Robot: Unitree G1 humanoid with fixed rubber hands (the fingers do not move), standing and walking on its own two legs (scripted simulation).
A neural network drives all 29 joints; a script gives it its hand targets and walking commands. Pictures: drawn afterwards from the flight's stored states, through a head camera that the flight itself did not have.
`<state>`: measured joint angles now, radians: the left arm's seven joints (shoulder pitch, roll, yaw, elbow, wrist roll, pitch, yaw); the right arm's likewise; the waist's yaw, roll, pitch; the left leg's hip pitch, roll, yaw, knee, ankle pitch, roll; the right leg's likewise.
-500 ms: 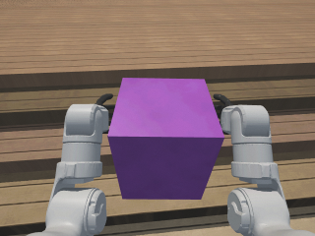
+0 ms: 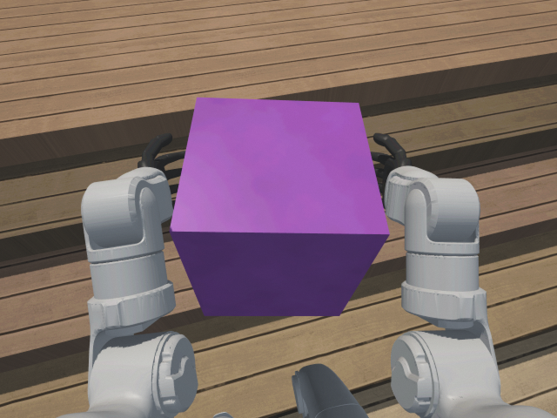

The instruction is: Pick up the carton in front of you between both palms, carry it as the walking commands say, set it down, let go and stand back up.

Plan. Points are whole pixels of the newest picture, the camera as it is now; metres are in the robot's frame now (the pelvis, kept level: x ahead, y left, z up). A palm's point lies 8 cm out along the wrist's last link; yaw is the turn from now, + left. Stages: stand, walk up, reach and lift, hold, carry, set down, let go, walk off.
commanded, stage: carry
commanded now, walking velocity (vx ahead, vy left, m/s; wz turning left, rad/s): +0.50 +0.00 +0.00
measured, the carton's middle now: (275, 217) +0.38 -0.04 +0.07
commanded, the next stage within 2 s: none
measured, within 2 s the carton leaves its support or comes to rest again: neither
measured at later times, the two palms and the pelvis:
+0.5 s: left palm out of the picture +0.66 +0.16 +0.26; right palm out of the picture +0.72 -0.13 +0.27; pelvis +0.32 -0.05 +0.12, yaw +3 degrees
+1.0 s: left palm out of the picture +1.01 +0.16 +0.38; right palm out of the picture +0.98 -0.14 +0.38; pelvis +0.62 +0.04 +0.24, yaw +1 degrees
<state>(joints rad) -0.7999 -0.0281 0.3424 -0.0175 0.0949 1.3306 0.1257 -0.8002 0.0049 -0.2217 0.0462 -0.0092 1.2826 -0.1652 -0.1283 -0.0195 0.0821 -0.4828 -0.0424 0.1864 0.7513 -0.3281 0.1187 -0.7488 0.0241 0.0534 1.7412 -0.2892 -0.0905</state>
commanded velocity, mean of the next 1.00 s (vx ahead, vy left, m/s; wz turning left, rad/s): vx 0.50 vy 0.00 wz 0.00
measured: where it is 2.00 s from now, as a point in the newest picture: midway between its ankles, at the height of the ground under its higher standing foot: (222, 84)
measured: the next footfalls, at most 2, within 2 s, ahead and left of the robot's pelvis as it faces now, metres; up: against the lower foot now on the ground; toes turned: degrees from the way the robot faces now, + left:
right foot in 0.28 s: +0.41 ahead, -0.12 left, +0.11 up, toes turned -5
left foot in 0.76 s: +0.69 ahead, +0.14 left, +0.23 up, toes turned +9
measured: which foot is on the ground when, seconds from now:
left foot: down 0.00-0.32, up 0.34-0.74, down 0.76-1.00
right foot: up 0.00-0.26, down 0.28-0.82, up 0.84-1.00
